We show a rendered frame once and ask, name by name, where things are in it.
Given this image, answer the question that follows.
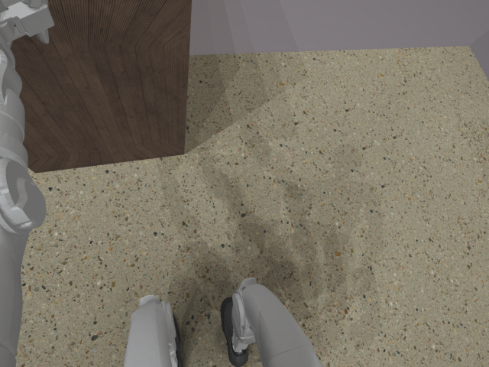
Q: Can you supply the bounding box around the robot left hand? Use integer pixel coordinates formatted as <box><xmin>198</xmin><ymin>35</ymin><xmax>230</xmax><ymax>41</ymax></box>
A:
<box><xmin>0</xmin><ymin>0</ymin><xmax>54</xmax><ymax>49</ymax></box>

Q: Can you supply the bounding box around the right robot thigh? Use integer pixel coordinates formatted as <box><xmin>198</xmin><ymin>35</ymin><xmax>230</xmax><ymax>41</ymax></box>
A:
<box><xmin>232</xmin><ymin>284</ymin><xmax>323</xmax><ymax>367</ymax></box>

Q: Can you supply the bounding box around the robot left upper arm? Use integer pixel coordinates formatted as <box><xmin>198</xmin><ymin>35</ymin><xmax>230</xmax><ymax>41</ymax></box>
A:
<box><xmin>0</xmin><ymin>157</ymin><xmax>47</xmax><ymax>367</ymax></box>

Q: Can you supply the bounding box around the robot right shin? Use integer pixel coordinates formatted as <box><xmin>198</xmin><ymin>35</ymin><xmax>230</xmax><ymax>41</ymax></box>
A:
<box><xmin>232</xmin><ymin>278</ymin><xmax>257</xmax><ymax>352</ymax></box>

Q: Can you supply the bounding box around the robot left forearm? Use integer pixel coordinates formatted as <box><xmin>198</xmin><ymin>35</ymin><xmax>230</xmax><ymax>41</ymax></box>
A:
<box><xmin>0</xmin><ymin>36</ymin><xmax>28</xmax><ymax>171</ymax></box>

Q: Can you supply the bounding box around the cabinet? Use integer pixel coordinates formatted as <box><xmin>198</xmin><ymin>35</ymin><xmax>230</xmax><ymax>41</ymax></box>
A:
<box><xmin>11</xmin><ymin>0</ymin><xmax>192</xmax><ymax>173</ymax></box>

